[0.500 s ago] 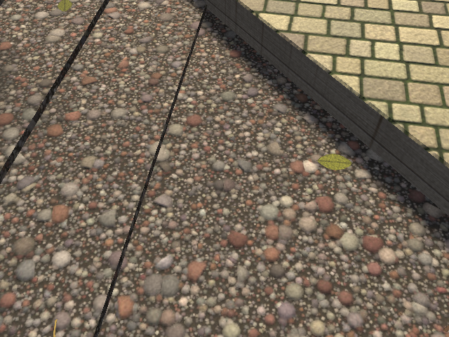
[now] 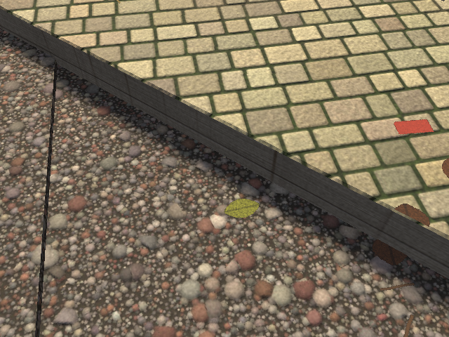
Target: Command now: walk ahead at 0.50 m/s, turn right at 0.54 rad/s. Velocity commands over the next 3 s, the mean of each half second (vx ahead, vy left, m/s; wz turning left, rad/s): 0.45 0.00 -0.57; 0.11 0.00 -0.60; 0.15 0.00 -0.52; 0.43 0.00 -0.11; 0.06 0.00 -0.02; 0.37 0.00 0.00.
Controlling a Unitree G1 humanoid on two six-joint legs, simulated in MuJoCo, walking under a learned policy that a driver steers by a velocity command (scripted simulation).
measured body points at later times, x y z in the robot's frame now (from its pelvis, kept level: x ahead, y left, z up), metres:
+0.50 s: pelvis +0.27 -0.04 +0.01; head +0.30 -0.07 +0.45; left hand +0.32 +0.24 -0.12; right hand +0.40 -0.32 -0.10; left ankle +0.47 +0.06 -0.69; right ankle +0.16 -0.08 -0.73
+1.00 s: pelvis +0.36 -0.05 +0.00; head +0.38 -0.07 +0.45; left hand +0.62 +0.09 -0.11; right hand +0.29 -0.34 -0.12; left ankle +0.49 +0.00 -0.74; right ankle +0.31 -0.15 -0.71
